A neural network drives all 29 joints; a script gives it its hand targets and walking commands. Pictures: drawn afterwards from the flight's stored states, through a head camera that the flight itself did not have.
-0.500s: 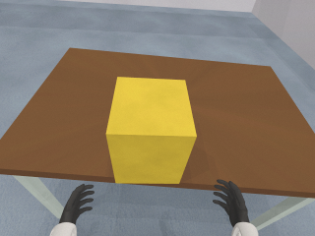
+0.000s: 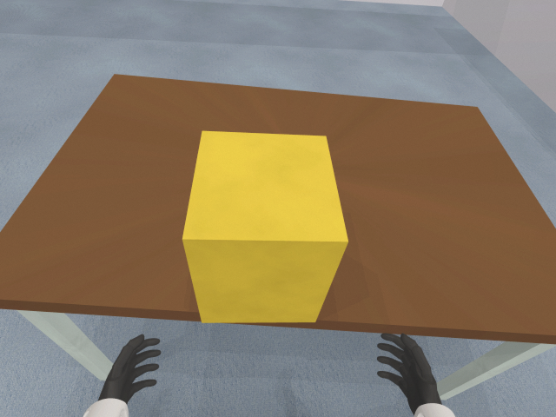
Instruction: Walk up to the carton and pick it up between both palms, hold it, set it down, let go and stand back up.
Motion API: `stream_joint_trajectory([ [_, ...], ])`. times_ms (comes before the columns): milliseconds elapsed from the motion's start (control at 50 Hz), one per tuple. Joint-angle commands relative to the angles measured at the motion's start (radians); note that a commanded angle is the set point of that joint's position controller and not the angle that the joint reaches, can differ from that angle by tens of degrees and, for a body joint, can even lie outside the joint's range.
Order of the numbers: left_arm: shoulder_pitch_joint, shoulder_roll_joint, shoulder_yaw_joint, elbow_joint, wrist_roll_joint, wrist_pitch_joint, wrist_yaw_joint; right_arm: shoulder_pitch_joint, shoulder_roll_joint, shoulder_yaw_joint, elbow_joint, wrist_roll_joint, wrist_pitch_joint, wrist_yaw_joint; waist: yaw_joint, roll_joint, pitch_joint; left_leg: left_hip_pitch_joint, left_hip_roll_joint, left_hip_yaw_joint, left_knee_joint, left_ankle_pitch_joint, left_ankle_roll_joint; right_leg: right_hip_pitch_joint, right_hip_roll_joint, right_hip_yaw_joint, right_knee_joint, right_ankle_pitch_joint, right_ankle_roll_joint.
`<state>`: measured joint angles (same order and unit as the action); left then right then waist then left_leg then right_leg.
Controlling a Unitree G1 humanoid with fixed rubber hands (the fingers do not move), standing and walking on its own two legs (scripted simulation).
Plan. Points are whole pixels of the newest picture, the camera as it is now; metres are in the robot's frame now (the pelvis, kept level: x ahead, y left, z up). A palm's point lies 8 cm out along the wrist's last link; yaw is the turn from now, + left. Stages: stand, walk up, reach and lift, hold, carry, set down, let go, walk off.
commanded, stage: set down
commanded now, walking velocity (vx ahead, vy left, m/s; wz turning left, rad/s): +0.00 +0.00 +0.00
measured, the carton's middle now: (262, 232) +0.41 +0.04 +0.01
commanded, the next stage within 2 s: let go in 0.84 s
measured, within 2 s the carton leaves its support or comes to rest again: neither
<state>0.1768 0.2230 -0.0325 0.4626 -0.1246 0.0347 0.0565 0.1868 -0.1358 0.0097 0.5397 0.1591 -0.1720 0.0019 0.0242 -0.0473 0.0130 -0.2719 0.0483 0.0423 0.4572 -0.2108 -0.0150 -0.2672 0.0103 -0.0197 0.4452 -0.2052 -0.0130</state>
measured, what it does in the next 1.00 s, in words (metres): stands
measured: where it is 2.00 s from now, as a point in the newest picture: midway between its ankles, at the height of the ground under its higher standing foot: outside the picture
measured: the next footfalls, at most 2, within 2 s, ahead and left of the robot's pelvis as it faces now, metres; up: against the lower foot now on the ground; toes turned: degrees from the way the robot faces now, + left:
none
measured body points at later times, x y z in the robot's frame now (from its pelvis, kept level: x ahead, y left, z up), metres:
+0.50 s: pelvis +0.01 +0.00 +0.00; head +0.04 +0.02 +0.45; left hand +0.19 +0.23 -0.09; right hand +0.19 -0.21 -0.08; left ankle +0.02 +0.13 -0.74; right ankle +0.02 -0.11 -0.74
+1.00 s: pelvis +0.01 +0.00 +0.00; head +0.04 +0.02 +0.45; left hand +0.18 +0.23 -0.09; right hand +0.18 -0.22 -0.08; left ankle +0.02 +0.13 -0.74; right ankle +0.02 -0.11 -0.74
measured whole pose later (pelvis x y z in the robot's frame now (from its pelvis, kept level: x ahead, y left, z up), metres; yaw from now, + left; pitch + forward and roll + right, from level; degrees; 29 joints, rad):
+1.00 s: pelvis +0.01 +0.00 +0.00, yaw +0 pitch +2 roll +0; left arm 0.19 0.23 0.00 0.46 -0.08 0.12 0.03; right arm 0.16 -0.16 0.01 0.70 0.10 -0.22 0.02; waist 0.00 -0.05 0.03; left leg -0.27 0.05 0.04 0.46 -0.22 -0.02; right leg -0.27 0.01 -0.02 0.45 -0.21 -0.01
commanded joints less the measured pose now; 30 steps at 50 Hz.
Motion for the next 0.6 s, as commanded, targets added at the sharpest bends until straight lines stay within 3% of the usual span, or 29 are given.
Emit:
stream_joint_trajectory([
  [0,-0.085,0.13,0.056,-0.115,0.061,0.014,-0.027,-0.097,-0.103,-0.036,-0.004,-0.141,-0.016,0.002,-0.012,0.083,-0.115,0.155,-0.038,0.026,-0.125,0.049,0.003,0.16,0.001,0.014,-0.117,-0.008,-0.009],
  [20,-0.091,0.118,0.069,-0.079,0.083,0.029,-0.035,-0.09,-0.089,-0.029,0.06,-0.152,-0.007,-0.001,-0.016,0.124,-0.092,0.148,-0.035,0.03,-0.134,0.016,-0.004,0.166,-0.006,0.017,-0.123,-0.041,-0.013],
  [40,-0.096,0.148,0.069,-0.241,0.06,0.005,-0.02,-0.084,-0.106,-0.038,-0.079,-0.123,-0.037,0.001,-0.006,0.133,-0.163,0.166,-0.036,0.026,-0.124,0.067,0.0,0.184,-0.003,0.012,-0.109,0.011,-0.011],
  [60,-0.054,0.125,0.061,-0.109,0.084,0.033,-0.031,-0.062,-0.113,-0.048,0.025,-0.142,-0.03,0.001,-0.006,0.11,-0.114,0.175,-0.041,0.025,-0.128,0.067,-0.004,0.16,-0.001,0.003,-0.118,0.007,-0.006],
  [80,-0.094,0.159,0.077,-0.263,0.065,0.007,-0.018,-0.09,-0.117,-0.051,-0.101,-0.126,-0.052,0.002,-0.011,0.118,-0.211,0.175,-0.044,0.025,-0.109,0.094,0.007,0.211,0.006,0.007,-0.105,0.045,-0.006],
  [100,-0.057,0.137,0.078,-0.145,0.087,0.023,-0.018,-0.085,-0.117,-0.045,-0.018,-0.135,-0.045,0.002,-0.001,0.098,-0.185,0.158,-0.045,0.018,-0.106,0.084,0.009,0.194,0.005,0.003,-0.101,0.037,-0.007],
  [140,-0.077,0.147,0.084,-0.155,0.08,0.026,-0.023,-0.092,-0.118,-0.051,-0.004,-0.146,-0.046,0.003,-0.011,0.096,-0.173,0.162,-0.045,0.019,-0.102,0.087,0.012,0.175,0.001,0.001,-0.096,0.048,-0.005],
  [160,-0.057,0.122,0.083,-0.041,0.106,0.047,-0.033,-0.087,-0.118,-0.042,0.087,-0.168,-0.033,0.007,-0.014,0.093,-0.115,0.154,-0.038,0.022,-0.113,0.048,0.002,0.154,0.002,-0.003,-0.098,0.006,-0.011],
  [180,-0.071,0.13,0.084,-0.042,0.111,0.056,-0.037,-0.099,-0.108,-0.026,0.092,-0.163,-0.024,0.01,-0.012,0.103,-0.104,0.148,-0.042,0.027,-0.124,0.026,0.006,0.157,-0.002,-0.002,-0.113,-0.016,-0.007],
  [200,-0.08,0.144,0.083,-0.167,0.091,0.041,-0.03,-0.077,-0.12,-0.043,-0.025,-0.149,-0.037,0.006,-0.021,0.112,-0.15,0.166,-0.039,0.021,-0.125,0.054,0.005,0.184,0.006,0.001,-0.106,0.021,-0.01],
  [220,-0.077,0.128,0.075,-0.105,0.103,0.048,-0.032,-0.079,-0.118,-0.044,0.042,-0.161,-0.034,0.008,-0.023,0.09,-0.119,0.186,-0.042,0.018,-0.121,0.063,0.002,0.151,0.008,0.001,-0.113,0.018,-0.016],
  [240,-0.056,0.135,0.079,-0.159,0.091,0.041,-0.024,-0.082,-0.113,-0.035,-0.011,-0.144,-0.049,0.011,-0.007,0.111,-0.166,0.192,-0.042,0.017,-0.111,0.08,0.005,0.169,0.005,-0.004,-0.1,0.019,-0.012],
  [280,-0.062,0.134,0.077,-0.067,0.11,0.062,-0.036,-0.091,-0.119,-0.045,0.085,-0.167,-0.036,0.009,-0.023,0.1,-0.116,0.195,-0.046,0.021,-0.106,0.071,0.003,0.132,0.008,-0.015,-0.108,0.002,-0.007],
  [300,-0.084,0.141,0.083,-0.144,0.101,0.053,-0.027,-0.108,-0.12,-0.05,0.031,-0.155,-0.045,0.012,-0.014,0.117,-0.159,0.183,-0.038,0.014,-0.104,0.068,0.006,0.157,0.002,-0.003,-0.098,0.019,-0.01],
  [340,-0.046,0.124,0.082,-0.074,0.128,0.08,-0.034,-0.09,-0.131,-0.05,0.079,-0.163,-0.04,0.016,-0.017,0.122,-0.104,0.194,-0.044,0.024,-0.111,0.084,-0.003,0.144,0.003,-0.008,-0.107,0.033,-0.007],
  [380,-0.038,0.134,0.087,-0.096,0.116,0.079,-0.035,-0.086,-0.14,-0.037,0.048,-0.155,-0.049,0.019,-0.01,0.082,-0.161,0.231,-0.053,0.024,-0.098,0.133,0.001,0.141,0.008,-0.013,-0.1,0.07,-0.005],
  [400,-0.056,0.133,0.091,-0.14,0.107,0.066,-0.036,-0.089,-0.131,-0.037,0.01,-0.144,-0.052,0.013,-0.024,0.082,-0.186,0.215,-0.049,0.02,-0.091,0.13,0.005,0.156,0.005,-0.008,-0.096,0.076,-0.001],
  [440,-0.025,0.139,0.099,-0.121,0.123,0.071,-0.035,-0.075,-0.13,-0.042,0.082,-0.151,-0.054,0.015,-0.013,0.101,-0.182,0.215,-0.055,0.029,-0.091,0.125,0.002,0.16,-0.001,-0.014,-0.096,0.061,0.002],
  [460,-0.031,0.14,0.094,-0.138,0.102,0.062,-0.037,-0.073,-0.117,-0.046,0.041,-0.169,-0.064,0.012,-0.015,0.079,-0.19,0.218,-0.059,0.028,-0.094,0.131,0.001,0.149,0.006,-0.013,-0.095,0.07,0.001],
  [520,-0.031,0.132,0.088,-0.101,0.131,0.072,-0.034,-0.096,-0.153,-0.05,0.099,-0.17,-0.068,0.022,-0.01,0.11,-0.154,0.25,-0.056,0.026,-0.086,0.175,-0.008,0.116,0.014,-0.028,-0.091,0.086,0.001],
  [560,-0.027,0.119,0.078,-0.128,0.129,0.067,-0.036,-0.064,-0.144,-0.042,0.105,-0.153,-0.069,0.019,-0.029,0.115,-0.17,0.258,-0.058,0.028,-0.087,0.183,-0.009,0.136,0.009,-0.019,-0.094,0.094,0.005],
  [580,-0.018,0.115,0.072,-0.105,0.124,0.075,-0.04,-0.087,-0.148,-0.045,0.125,-0.168,-0.066,0.022,-0.02,0.09,-0.154,0.256,-0.06,0.027,-0.088,0.16,-0.008,0.113,0.015,-0.029,-0.099,0.065,-0.001],
])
